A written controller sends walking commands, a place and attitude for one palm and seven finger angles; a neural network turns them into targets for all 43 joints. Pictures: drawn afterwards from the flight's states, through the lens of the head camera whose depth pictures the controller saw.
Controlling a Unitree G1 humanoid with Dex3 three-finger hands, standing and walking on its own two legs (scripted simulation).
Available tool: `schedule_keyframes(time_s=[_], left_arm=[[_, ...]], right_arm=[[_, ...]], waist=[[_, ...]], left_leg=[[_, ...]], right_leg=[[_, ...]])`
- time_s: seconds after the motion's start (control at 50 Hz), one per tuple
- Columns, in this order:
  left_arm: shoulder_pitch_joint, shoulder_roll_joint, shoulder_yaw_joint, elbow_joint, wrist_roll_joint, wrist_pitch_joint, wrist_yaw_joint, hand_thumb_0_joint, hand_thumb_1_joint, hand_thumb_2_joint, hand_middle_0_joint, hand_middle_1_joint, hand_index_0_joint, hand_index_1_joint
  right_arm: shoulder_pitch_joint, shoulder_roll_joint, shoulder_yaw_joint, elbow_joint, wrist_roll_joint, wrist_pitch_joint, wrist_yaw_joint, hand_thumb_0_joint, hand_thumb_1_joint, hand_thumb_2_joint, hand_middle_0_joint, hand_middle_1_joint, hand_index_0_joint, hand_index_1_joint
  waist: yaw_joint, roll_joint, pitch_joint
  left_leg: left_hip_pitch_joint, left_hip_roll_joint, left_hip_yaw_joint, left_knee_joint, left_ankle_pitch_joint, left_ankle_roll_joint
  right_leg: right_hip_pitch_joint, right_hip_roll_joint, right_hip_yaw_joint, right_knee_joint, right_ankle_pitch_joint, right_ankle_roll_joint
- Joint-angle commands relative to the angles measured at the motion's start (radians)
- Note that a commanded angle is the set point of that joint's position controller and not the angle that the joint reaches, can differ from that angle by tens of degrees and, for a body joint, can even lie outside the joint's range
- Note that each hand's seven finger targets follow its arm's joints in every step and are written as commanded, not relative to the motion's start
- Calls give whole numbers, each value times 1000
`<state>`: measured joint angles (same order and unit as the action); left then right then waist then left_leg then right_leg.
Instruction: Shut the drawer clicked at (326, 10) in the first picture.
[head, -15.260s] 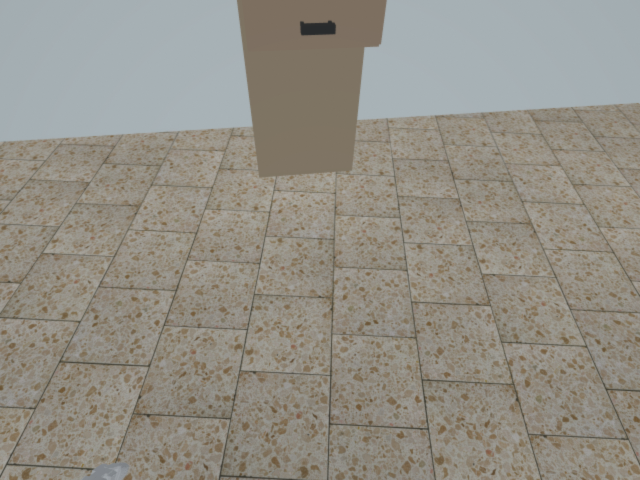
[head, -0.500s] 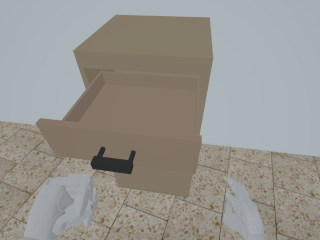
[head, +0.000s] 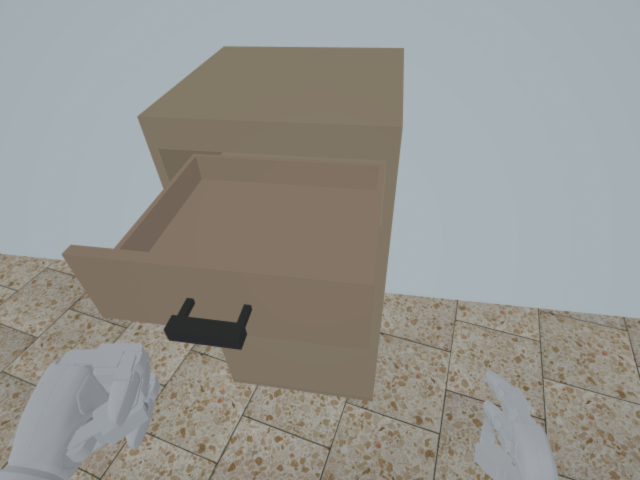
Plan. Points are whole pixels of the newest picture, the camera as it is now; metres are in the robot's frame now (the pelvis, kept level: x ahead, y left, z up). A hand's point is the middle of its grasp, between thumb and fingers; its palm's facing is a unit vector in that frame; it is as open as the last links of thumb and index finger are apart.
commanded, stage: bring the fist close to the handle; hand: left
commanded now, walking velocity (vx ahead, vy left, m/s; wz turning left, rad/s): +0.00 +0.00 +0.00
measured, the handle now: (211, 319) +0.30 +0.19 +0.06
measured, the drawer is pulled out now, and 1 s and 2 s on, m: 0.29 0.29 0.27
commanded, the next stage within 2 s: push the drawer shut in 1.48 s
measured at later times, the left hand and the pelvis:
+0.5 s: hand (173, 401) +0.17 +0.17 +0.11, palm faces -0.03 -1.00 -0.07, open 3.3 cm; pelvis +0.00 +0.01 +0.00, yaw +0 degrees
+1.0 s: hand (210, 389) +0.20 +0.15 +0.07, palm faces -0.06 -1.00 -0.04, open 3.3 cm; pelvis +0.00 +0.02 -0.02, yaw +0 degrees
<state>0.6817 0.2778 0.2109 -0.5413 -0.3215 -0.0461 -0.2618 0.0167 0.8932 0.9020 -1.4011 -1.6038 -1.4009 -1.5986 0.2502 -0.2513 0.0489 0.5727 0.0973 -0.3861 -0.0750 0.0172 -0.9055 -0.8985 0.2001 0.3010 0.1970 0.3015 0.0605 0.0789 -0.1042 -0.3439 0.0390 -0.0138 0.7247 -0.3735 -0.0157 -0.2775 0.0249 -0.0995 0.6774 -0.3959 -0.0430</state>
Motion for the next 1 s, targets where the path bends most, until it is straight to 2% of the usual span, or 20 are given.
schedule_keyframes(time_s=[0.0,0.04,0.1,0.12,0.18,0.22,0.26,0.32,0.36,0.38,0.44,0.5,0.54,0.6,0.64,0.72,0.82,0.86,0.9,0.98], left_arm=[[-60,128,101,-179,-34,-66,-26,0,900,900,-1400,-1600,-1400,-1600],[-58,141,123,-173,-36,-64,-33,0,900,900,-1400,-1600,-1400,-1600],[-52,123,128,-106,-46,-56,-43,0,900,900,-1400,-1600,-1400,-1600],[-52,125,143,-76,-48,-57,-46,0,900,900,-1400,-1600,-1400,-1600],[-64,94,100,-77,-44,-76,-51,0,900,900,-1400,-1600,-1400,-1600],[-71,96,85,-114,-28,-100,-46,0,900,900,-1400,-1600,-1400,-1600],[-81,49,17,-127,-11,-117,-39,0,900,900,-1400,-1600,-1400,-1600],[-95,79,33,-119,17,-140,-14,0,900,900,-1400,-1600,-1400,-1600],[-93,29,-20,-107,31,-147,0,0,900,900,-1400,-1600,-1400,-1600],[-97,30,-25,-107,39,-149,6,0,900,900,-1400,-1600,-1400,-1600],[-117,37,-21,-74,55,-145,28,0,900,900,-1400,-1600,-1400,-1600],[-147,2,-72,-79,61,-152,36,0,900,900,-1400,-1600,-1400,-1600],[-143,2,-77,-81,72,-154,45,0,900,900,-1400,-1600,-1400,-1600],[-145,-2,-77,-45,76,-160,56,0,900,900,-1400,-1600,-1400,-1600],[-126,-10,-78,-37,80,-167,64,0,900,900,-1400,-1600,-1400,-1600],[-192,1,-88,-3,85,-190,79,0,900,900,-1400,-1600,-1400,-1600],[-202,-11,-103,17,94,-231,89,0,900,900,-1400,-1600,-1400,-1600],[-196,-37,-130,28,92,-244,88,0,900,900,-1400,-1600,-1400,-1600],[-203,-37,-141,38,98,-255,92,0,900,900,-1400,-1600,-1400,-1600],[-239,-21,-123,103,108,-262,109,0,900,900,-1400,-1600,-1400,-1600]], right_arm=[[-169,-84,-32,-180,0,-105,-5,0,-900,-900,200,300,200,300],[-171,-84,-31,-175,1,-111,-5,0,-900,-900,200,300,200,300],[-169,-85,-34,-162,-1,-108,-5,0,-900,-900,200,300,200,300],[-179,-85,-37,-155,0,-107,-5,0,-900,-900,200,300,200,300],[-164,-88,-40,-157,-4,-105,-1,0,-900,-900,200,300,200,300],[-168,-93,-42,-159,-10,-108,6,0,-900,-900,200,300,200,300],[-141,-89,-45,-160,-17,-109,14,0,-900,-900,200,300,200,300],[-146,-92,-52,-154,-23,-101,19,0,-900,-900,200,300,200,300],[-133,-86,-54,-157,-28,-92,23,0,-900,-900,200,300,200,300],[-132,-88,-55,-157,-29,-85,26,0,-900,-900,200,300,200,300],[-133,-86,-56,-161,-33,-58,24,0,-900,-900,200,300,200,300],[-127,-90,-57,-173,-37,-38,27,0,-900,-900,200,300,200,300],[-124,-87,-57,-180,-41,-30,32,0,-900,-900,200,300,200,300],[-115,-91,-62,-181,-45,-6,34,0,-900,-900,200,300,200,300],[-113,-86,-64,-188,-46,6,38,0,-900,-900,200,300,200,300],[-111,-97,-64,-191,-49,33,35,0,-900,-900,200,300,200,300],[-88,-97,-67,-198,-53,47,38,0,-900,-900,200,300,200,300],[-80,-97,-70,-204,-53,52,42,0,-900,-900,200,300,200,300],[-76,-99,-73,-207,-54,58,44,0,-900,-900,200,300,200,300],[-71,-105,-74,-210,-59,87,43,0,-900,-900,200,300,200,300]], waist=[[0,-78,31],[3,-65,24],[4,-120,37],[5,-112,39],[-3,-105,35],[-1,-49,2],[-15,-62,-1],[-13,-52,-7],[-23,-74,8],[-22,-51,-5],[-26,-67,5],[-39,-66,-9],[-35,-49,-35],[-42,-92,-40],[-39,-72,-52],[-58,-83,-17],[-62,-48,-83],[-68,-74,-95],[-71,-62,-96],[-78,-103,-77]], left_leg=[[33,-39,-8,-80,143,47],[38,-40,-9,-84,166,46],[23,-40,-11,-87,176,44],[19,-41,-9,-83,173,42],[23,-44,-6,-87,184,44],[36,-49,-2,-82,200,47],[44,-49,-2,-87,218,50],[22,-49,-5,-80,197,50],[20,-46,-7,-83,203,51],[19,-46,-6,-81,201,50],[-11,-45,-8,-81,173,49],[-12,-43,-12,-75,162,49],[-14,-43,-14,-71,174,49],[-37,-42,-13,-53,189,47],[-42,-42,-12,-50,198,46],[-89,-42,-16,-35,135,45],[-83,-44,-14,-6,178,42],[-88,-41,-15,5,186,42],[-99,-41,-15,16,188,40],[-152,-44,-14,32,154,41]], right_leg=[[-72,-47,133,-210,142,55],[-56,-48,131,-202,192,56],[-58,-44,125,-189,246,65],[-56,-43,132,-195,241,65],[-66,-40,114,-171,260,62],[-59,-35,101,-154,274,53],[-72,-26,66,-125,284,44],[-88,-20,61,-113,245,38],[-104,-19,42,-94,246,36],[-106,-18,38,-85,243,35],[-119,-20,40,-83,197,34],[-136,-20,28,-62,181,36],[-130,-22,23,-47,186,32],[-140,-21,21,-29,209,36],[-142,-22,17,-18,215,33],[-186,-20,26,-13,140,33],[-187,-22,26,22,185,29],[-200,-20,24,34,196,30],[-212,-21,25,47,199,30],[-235,-21,34,56,173,32]])
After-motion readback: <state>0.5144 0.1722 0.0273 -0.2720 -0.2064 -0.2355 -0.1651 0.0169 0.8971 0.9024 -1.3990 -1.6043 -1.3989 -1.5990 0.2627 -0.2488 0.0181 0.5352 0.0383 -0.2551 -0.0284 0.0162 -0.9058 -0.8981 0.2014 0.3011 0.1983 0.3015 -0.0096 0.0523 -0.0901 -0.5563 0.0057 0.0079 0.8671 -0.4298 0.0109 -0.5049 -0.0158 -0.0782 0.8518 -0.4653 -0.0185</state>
